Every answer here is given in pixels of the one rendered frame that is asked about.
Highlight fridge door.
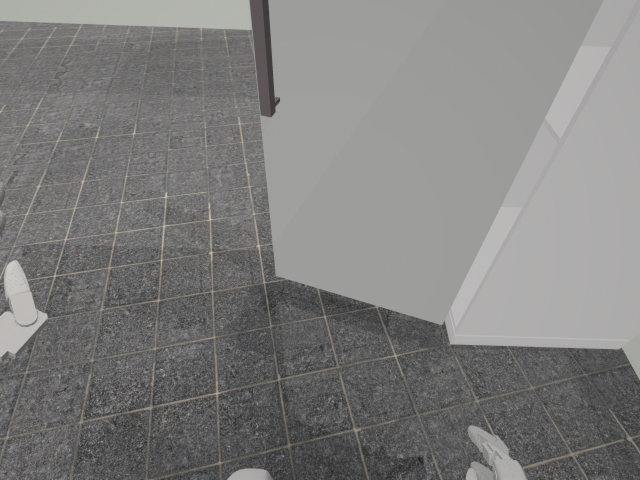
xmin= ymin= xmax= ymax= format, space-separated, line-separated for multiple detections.
xmin=249 ymin=0 xmax=603 ymax=325

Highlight right robot hand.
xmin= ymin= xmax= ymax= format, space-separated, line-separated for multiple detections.
xmin=465 ymin=425 xmax=528 ymax=480

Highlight handle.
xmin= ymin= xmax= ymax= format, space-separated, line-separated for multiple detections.
xmin=250 ymin=0 xmax=280 ymax=117

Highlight left robot hand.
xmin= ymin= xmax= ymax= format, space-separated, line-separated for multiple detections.
xmin=0 ymin=181 xmax=48 ymax=364

